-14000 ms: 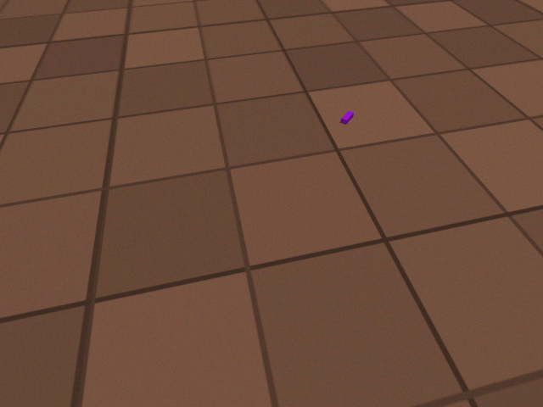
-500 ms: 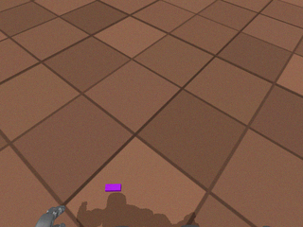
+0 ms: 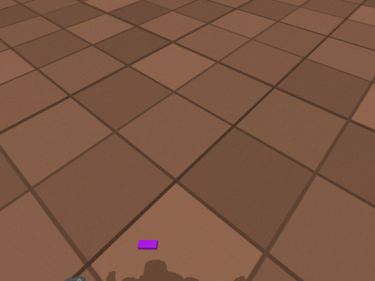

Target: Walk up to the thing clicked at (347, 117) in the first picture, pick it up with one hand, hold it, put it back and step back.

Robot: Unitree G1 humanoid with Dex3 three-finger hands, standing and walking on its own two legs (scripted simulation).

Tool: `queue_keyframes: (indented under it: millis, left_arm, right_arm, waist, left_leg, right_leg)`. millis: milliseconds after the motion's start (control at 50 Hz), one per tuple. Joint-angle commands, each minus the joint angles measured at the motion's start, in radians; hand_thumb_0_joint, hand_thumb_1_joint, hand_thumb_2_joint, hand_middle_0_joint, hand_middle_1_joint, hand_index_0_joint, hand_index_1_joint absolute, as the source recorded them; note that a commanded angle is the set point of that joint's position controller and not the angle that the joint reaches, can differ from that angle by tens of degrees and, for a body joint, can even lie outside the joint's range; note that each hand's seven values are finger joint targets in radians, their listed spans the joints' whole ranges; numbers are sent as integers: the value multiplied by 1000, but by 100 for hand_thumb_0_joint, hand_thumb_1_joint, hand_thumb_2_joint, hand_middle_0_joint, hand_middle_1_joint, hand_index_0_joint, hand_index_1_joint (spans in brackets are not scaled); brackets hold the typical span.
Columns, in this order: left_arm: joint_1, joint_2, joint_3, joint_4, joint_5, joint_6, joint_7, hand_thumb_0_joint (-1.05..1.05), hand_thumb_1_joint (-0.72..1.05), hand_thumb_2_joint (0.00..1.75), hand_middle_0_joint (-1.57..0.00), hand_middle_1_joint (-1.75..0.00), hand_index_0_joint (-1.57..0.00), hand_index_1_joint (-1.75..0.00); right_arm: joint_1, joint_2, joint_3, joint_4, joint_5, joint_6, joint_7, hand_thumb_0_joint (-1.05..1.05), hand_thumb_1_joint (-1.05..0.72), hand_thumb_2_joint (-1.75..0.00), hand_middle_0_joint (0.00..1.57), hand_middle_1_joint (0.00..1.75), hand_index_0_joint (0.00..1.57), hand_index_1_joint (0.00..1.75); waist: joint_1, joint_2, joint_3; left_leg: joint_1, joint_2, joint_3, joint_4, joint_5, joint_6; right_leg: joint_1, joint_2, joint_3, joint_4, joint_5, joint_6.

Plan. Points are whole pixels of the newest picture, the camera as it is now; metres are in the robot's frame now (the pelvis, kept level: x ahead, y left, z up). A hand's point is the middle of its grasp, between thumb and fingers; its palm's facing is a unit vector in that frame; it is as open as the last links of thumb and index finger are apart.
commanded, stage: walk up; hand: left
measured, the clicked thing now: (147, 244) +0.41 +0.24 -0.76
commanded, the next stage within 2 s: stand in 0.58 s
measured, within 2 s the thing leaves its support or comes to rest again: neither
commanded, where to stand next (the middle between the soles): +0.03 -0.01 m, yaw +1 degrees
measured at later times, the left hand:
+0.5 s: hand out of the picture +0.07 +0.26 -0.16, palm faces +0.01 -0.95 -0.32, open 7.4 cm
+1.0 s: hand out of the picture +0.08 +0.26 -0.15, palm faces -0.03 -0.94 -0.35, open 7.4 cm
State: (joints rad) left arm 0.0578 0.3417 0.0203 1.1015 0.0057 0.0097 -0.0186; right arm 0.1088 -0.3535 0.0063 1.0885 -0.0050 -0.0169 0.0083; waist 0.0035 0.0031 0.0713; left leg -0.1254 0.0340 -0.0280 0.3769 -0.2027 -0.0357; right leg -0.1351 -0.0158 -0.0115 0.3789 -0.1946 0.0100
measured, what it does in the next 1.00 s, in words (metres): stands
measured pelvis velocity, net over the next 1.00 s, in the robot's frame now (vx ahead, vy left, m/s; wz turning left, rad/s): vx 0.01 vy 0.01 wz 0.00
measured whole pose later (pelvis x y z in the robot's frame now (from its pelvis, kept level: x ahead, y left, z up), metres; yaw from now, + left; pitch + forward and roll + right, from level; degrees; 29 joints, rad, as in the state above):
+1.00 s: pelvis +0.01 +0.01 +0.00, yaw +0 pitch -2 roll +0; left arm 0.11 0.35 0.00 1.13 0.01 -0.01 -0.01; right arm 0.11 -0.36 0.00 1.13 -0.01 -0.01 0.01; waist 0.00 0.01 0.06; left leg -0.11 0.02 -0.02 0.33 -0.18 -0.03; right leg -0.12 -0.03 -0.01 0.33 -0.18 0.02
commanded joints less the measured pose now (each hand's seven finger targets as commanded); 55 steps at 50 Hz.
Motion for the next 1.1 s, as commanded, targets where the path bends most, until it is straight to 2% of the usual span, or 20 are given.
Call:
queue_keyframes:
  millis: [0, 60, 240, 400, 540, 560, 700, 800, 980, 1080]
  left_arm:
    - [-63, 218, 50, -50, -1, -26, 12, 0, 90, 90, -20, -30, -20, -30]
    - [-62, 213, 49, -39, 0, -25, 10, 0, 90, 90, -20, -30, -20, -30]
    - [-30, 209, 45, -17, 0, -25, 11, 0, 90, 90, -20, -30, -20, -30]
    - [-34, 208, 43, -10, 0, -22, 13, 0, 90, 90, -20, -30, -20, -30]
    - [-16, 208, 45, -9, 0, -21, 13, 0, 90, 90, -20, -30, -20, -30]
    - [0, 213, 37, -14, 7, -29, 15, 0, 90, 90, -20, -30, -20, -30]
    - [1, 225, 31, -24, 4, -40, 20, 0, 90, 90, -20, -30, -20, -30]
    - [13, 228, 29, -30, 5, -43, 21, 0, 90, 90, -20, -30, -20, -30]
    - [10, 231, 26, -37, 1, -42, 22, 0, 90, 90, -20, -30, -20, -30]
    - [17, 231, 24, -35, 2, -42, 23, 0, 90, 90, -20, -30, -20, -30]
  right_arm:
    - [-41, -214, -45, -46, -2, -24, -16, 0, -90, -90, 20, 30, 20, 30]
    - [-46, -215, -46, -36, -3, -25, -16, 0, -90, -90, 20, 30, 20, 30]
    - [-55, -218, -49, -25, -1, -26, -18, 0, -90, -90, 20, 30, 20, 30]
    - [-51, -216, -49, -14, 0, -21, -19, 0, -90, -90, 20, 30, 20, 30]
    - [-59, -218, -50, -13, 1, -22, -20, 0, -90, -90, 20, 30, 20, 30]
    - [-59, -218, -51, -17, -11, -20, -19, 0, -90, -90, 20, 30, 20, 30]
    - [-42, -212, -47, -17, -7, -15, -12, 0, -90, -90, 20, 30, 20, 30]
    - [-50, -214, -47, -27, -7, -16, -11, 0, -90, -90, 20, 30, 20, 30]
    - [-33, -216, -44, -25, -5, -14, -11, 0, -90, -90, 20, 30, 20, 30]
    - [-33, -214, -43, -27, -2, -11, -10, 0, -90, -90, 20, 30, 20, 30]
  waist:
    - [-1, -19, -85]
    - [0, 6, -81]
    - [5, 11, -118]
    - [-4, 3, -98]
    - [3, 8, -96]
    - [6, 17, -97]
    - [-3, -9, -88]
    - [2, -7, -120]
    - [-3, -5, -108]
    - [-3, -7, -91]
  left_leg:
    - [-10, 80, -53, -72, 92, 52]
    - [-26, 83, -59, -95, 70, 50]
    - [4, 92, -62, -94, 147, 56]
    - [-15, 87, -68, -103, 120, 53]
    - [-13, 89, -71, -110, 134, 53]
    - [-4, 95, -68, -100, 123, 48]
    - [-3, 88, -64, -99, 116, 48]
    - [19, 96, -64, -92, 167, 52]
    - [11, 95, -59, -90, 180, 51]
    - [14, 93, -61, -94, 157, 49]
  right_leg:
    - [17, -105, 94, -110, 48, -35]
    - [29, -104, 88, -104, 50, -33]
    - [57, -106, 73, -92, 119, -25]
    - [48, -104, 74, -101, 101, -24]
    - [49, -104, 69, -97, 97, -25]
    - [41, -114, 80, -101, 84, -25]
    - [30, -117, 85, -108, 102, -25]
    - [50, -120, 80, -90, 148, -24]
    - [55, -119, 81, -87, 170, -26]
    - [36, -114, 78, -96, 139, -25]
